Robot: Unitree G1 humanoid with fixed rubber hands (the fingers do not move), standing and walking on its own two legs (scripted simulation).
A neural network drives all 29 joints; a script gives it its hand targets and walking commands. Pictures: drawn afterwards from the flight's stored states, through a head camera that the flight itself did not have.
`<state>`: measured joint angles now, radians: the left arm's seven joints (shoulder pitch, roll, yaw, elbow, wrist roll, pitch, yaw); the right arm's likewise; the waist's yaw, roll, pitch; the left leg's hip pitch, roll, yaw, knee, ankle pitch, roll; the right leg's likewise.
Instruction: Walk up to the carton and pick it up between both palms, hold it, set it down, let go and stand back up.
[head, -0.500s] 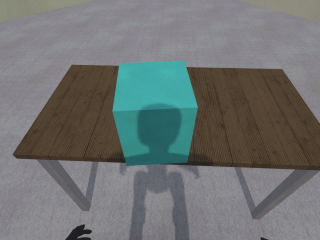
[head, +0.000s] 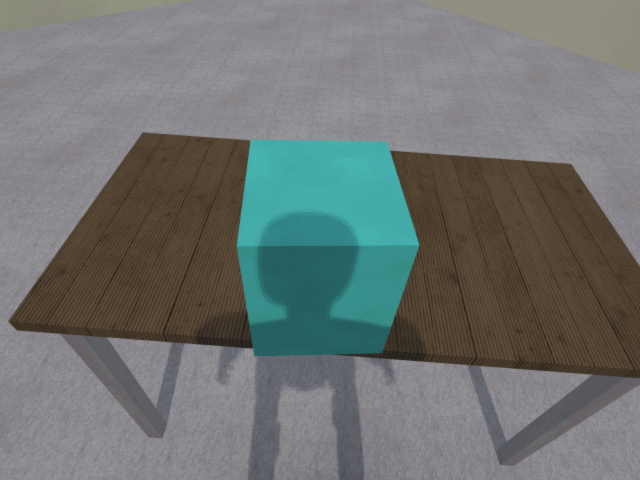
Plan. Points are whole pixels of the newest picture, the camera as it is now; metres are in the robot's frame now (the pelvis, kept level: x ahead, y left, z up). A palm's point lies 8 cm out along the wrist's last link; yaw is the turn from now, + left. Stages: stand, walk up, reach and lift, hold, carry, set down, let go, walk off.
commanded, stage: walk up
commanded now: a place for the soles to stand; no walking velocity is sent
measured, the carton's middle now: (319, 251) +0.45 +0.01 +0.04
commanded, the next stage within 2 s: none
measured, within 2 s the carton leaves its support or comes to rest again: neither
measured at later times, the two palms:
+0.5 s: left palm out of the picture +0.16 +0.21 -0.10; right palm out of the picture +0.14 -0.30 -0.10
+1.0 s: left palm out of the picture +0.15 +0.22 -0.09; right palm out of the picture +0.13 -0.29 -0.11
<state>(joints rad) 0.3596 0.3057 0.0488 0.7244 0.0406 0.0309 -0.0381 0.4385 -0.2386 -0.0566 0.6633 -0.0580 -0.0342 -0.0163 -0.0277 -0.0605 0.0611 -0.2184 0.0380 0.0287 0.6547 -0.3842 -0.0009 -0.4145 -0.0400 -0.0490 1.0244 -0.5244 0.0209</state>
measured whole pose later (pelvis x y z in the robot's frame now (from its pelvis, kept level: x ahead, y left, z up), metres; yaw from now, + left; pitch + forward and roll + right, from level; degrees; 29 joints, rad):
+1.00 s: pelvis +0.05 -0.04 +0.01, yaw -1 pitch -2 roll +0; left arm 0.27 0.26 0.01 0.72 0.00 0.00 0.00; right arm 0.28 -0.26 -0.01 0.74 0.00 0.01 0.02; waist 0.01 0.01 0.06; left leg -0.17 0.00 0.05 0.57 -0.37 0.01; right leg -0.34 -0.04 -0.05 0.57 -0.19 -0.01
